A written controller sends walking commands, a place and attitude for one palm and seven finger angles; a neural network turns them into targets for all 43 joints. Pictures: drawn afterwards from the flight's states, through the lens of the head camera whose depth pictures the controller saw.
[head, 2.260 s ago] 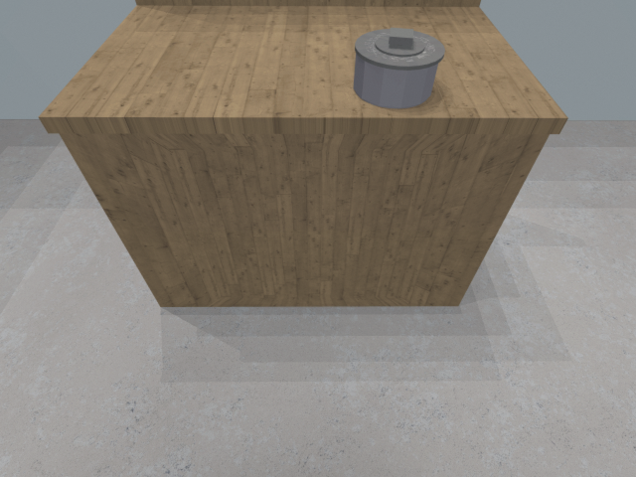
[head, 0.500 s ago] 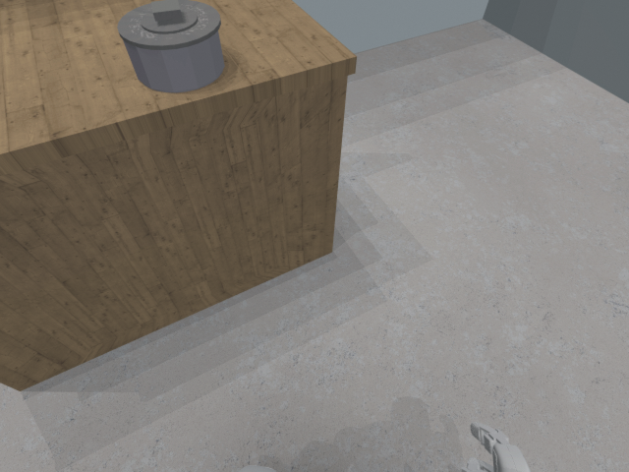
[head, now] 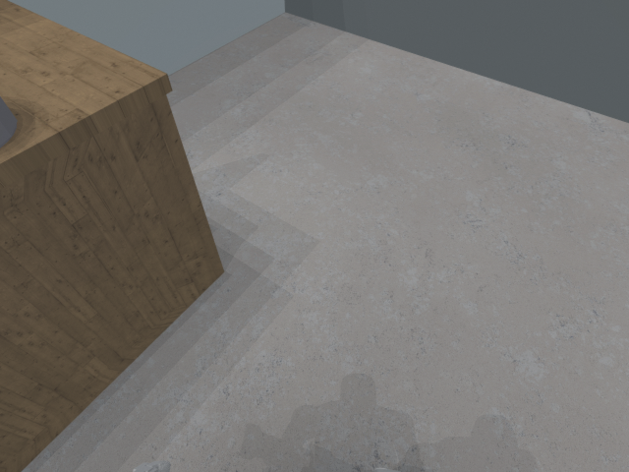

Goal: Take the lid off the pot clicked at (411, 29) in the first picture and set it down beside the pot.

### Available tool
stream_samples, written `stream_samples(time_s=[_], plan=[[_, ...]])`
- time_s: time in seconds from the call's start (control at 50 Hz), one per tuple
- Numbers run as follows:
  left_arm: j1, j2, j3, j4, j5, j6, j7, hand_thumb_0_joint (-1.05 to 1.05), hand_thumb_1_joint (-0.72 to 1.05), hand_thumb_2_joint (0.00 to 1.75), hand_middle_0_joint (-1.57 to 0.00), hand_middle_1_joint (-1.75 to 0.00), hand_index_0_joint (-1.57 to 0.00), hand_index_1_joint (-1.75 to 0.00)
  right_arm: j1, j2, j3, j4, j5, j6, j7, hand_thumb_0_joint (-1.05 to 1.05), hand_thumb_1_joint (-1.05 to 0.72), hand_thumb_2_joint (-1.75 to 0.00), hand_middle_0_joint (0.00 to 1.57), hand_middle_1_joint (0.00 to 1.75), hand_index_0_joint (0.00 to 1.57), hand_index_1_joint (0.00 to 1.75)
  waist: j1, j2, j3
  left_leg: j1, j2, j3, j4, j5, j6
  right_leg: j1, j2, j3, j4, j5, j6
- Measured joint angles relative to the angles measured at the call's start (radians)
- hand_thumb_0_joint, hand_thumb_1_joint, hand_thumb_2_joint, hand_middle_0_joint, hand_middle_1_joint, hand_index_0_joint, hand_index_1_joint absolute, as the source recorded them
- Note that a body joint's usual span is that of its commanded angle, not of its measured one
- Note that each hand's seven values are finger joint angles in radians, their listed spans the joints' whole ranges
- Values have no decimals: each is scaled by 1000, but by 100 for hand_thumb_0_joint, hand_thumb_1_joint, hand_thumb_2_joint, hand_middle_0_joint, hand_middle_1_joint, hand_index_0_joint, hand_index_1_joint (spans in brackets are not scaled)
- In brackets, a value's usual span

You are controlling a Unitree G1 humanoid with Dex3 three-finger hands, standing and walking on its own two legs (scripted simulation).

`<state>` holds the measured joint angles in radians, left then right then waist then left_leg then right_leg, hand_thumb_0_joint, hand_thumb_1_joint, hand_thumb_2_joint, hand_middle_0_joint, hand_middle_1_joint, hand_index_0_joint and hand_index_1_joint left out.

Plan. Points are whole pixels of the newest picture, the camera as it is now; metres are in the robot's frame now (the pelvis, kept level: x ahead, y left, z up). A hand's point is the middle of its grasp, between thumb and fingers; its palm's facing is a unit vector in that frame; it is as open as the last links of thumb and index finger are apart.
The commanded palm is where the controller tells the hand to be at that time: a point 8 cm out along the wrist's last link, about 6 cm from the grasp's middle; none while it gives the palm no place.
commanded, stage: walk to a spot facing it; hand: left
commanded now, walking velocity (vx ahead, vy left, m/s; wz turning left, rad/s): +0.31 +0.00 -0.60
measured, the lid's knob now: out of the picture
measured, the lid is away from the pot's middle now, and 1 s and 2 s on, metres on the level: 0.00 0.00 0.00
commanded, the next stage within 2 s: turn to face it in 0.56 s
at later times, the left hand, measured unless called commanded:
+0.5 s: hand out of the picture +0.14 +0.14 -0.17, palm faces -0.09 -0.97 -0.20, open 7.4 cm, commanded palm none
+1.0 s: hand (266, 266) +0.50 +0.11 -0.16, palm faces -0.19 -0.97 -0.17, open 7.4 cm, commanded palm none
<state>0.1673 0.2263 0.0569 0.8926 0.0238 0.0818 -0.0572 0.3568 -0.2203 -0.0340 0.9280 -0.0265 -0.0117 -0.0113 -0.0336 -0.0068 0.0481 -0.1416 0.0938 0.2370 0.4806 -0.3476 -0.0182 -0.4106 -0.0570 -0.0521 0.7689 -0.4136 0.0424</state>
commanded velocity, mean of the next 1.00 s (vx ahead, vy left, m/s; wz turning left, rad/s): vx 0.19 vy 0.00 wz -0.01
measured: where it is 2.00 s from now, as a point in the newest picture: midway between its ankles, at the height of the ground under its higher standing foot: (330, 403)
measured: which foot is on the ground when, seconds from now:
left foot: down 0.00-0.06, up 0.08-0.56, down 0.58-1.00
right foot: up 0.00-0.04, down 0.06-0.58, up 0.60-1.00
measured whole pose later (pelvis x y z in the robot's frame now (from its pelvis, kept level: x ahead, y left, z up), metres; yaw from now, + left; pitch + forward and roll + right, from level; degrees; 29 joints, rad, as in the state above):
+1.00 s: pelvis +0.34 -0.03 +0.01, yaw -11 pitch +1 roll +0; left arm 0.12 0.17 0.05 0.94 0.02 0.03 0.02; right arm 0.38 -0.15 -0.04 1.05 -0.01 -0.01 -0.02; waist -0.05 -0.03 0.02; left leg -0.21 -0.05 0.06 0.45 -0.25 0.08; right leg -0.46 -0.06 -0.03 0.82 -0.32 0.07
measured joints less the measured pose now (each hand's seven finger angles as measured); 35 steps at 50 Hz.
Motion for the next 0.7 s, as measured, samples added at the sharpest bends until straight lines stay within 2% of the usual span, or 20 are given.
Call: stream_samples(time_s=[0.04, 0.06, 0.08, 0.12, 0.14, 0.18, 0.28, 0.36, 0.44, 0.52, 0.56, 0.58, 0.64, 0.66, 0.7], plan=[[-10, -12, -4, -13, 1, -16, -6, 1, 91, 90, -20, -30, -19, -30, 25, -18, -8, 13, 0, -2, 3, 0, -90, -89, 20, 30, 20, 30, -11, 23, -8, -9, 28, 19, 52, -38, -21, 65, 12, -23, -119, 23, -21], [-17, -16, -7, -19, 2, -33, -5, 1, 91, 90, -20, -30, -19, -30, 37, -28, -12, 20, 3, 0, 6, 0, -90, -89, 20, 30, 20, 30, -14, 42, -8, -32, 54, 17, 119, -72, -20, 88, 28, -32, -164, 61, -45], [-25, -22, -11, -23, 0, -52, 1, 0, 91, 90, -20, -30, -19, -30, 38, -37, -16, 34, 6, 10, 8, 0, -90, -89, 20, 30, 20, 30, -14, 60, -3, -76, 68, -18, 238, -133, -21, 84, 46, -37, -147, 77, -67], [-20, -31, -16, -33, -10, -79, 17, 0, 91, 90, -20, -30, -20, -30, 29, -44, -19, 60, 6, 32, 13, 1, -90, -90, 20, 30, 20, 30, -12, 70, -1, -181, 47, -110, 487, -159, -13, 102, 65, -37, -142, 73, -92], [-6, -34, -15, -35, -13, -89, 24, 0, 91, 90, -20, -30, -20, -30, 22, -44, -19, 68, 6, 38, 17, 1, -90, -90, 20, 30, 20, 30, -5, 67, -5, -227, 36, -133, 571, -132, -10, 122, 72, -28, -164, 75, -98], [30, -36, -13, -26, -15, -100, 38, 0, 91, 90, -20, -30, -20, -30, 2, -41, -23, 68, 2, 35, 23, 1, -90, -90, 20, 30, 19, 30, 4, 56, -17, -299, 28, -155, 647, -59, -18, 172, 84, -4, -231, 94, -102], [121, -41, -16, 28, -12, -117, 45, 0, 91, 90, -21, -30, -20, -30, -72, -23, -30, 20, 0, 14, 31, 1, -91, -90, 20, 30, 19, 30, 10, 37, -30, -423, 35, -180, 588, 81, -50, 280, 103, 52, -372, 129, -115], [189, -54, -21, 71, -10, -130, 50, 0, 91, 90, -21, -30, -20, -30, -132, -8, -30, -2, 1, 8, 37, 1, -91, -90, 20, 30, 19, 30, 33, 37, -31, -488, 34, -196, 538, 154, -56, 355, 116, 84, -431, 118, -114], [254, -67, -25, 109, -5, -138, 63, 0, 91, 90, -21, -30, -20, -30, -191, 8, -26, -12, 5, 8, 43, 1, -90, -90, 20, 30, 19, 30, 66, 34, -27, -508, 19, -190, 470, 183, -45, 431, 122, 113, -467, 83, -106], [308, -72, -28, 145, -1, -137, 74, 0, 91, 90, -21, -30, -20, -30, -249, 30, -14, -26, 10, -4, 46, 1, -90, -90, 20, 30, 19, 30, 97, 15, -12, -448, -19, -159, 302, 166, -15, 498, 112, 142, -467, 20, -87], [334, -70, -25, 164, -2, -135, 75, 0, 91, 90, -21, -30, -20, -30, -265, 43, -3, -38, 11, -26, 41, 1, -90, -90, 20, 30, 19, 30, 100, -1, -4, -370, -54, -143, 183, 179, 10, 499, 103, 158, -386, -43, -77], [350, -74, -21, 173, -5, -133, 74, 0, 91, 90, -21, -30, -20, -30, -266, 44, 4, -47, 7, -41, 38, 0, -90, -90, 20, 30, 19, 30, 100, 6, -7, -325, -54, -148, 137, 198, 29, 465, 114, 159, -275, -80, -76], [316, -60, -8, 195, -17, -108, 67, 0, 91, 90, -21, -30, -20, -30, -261, 70, 15, -45, 5, -63, 24, 0, -90, -90, 20, 30, 20, 30, 101, -33, 12, -295, -59, -101, 210, 106, 83, 243, 103, 137, 273, -86, -81], [299, -53, -4, 191, -15, -102, 64, 1, 91, 90, -21, -30, -20, -30, -248, 77, 19, -39, 7, -62, 20, 0, -90, -89, 20, 30, 20, 30, 103, -43, 12, -269, -59, -84, 196, 90, 90, 169, 91, 117, 393, -52, -77], [254, -42, 5, 172, -6, -94, 57, 1, 91, 90, -20, -30, -20, -30, -215, 88, 22, -21, 9, -65, 9, 0, -90, -89, 20, 30, 20, 30, 99, -51, 12, -213, -62, -66, 136, 96, 88, 44, 58, 72, 507, 27, -64]])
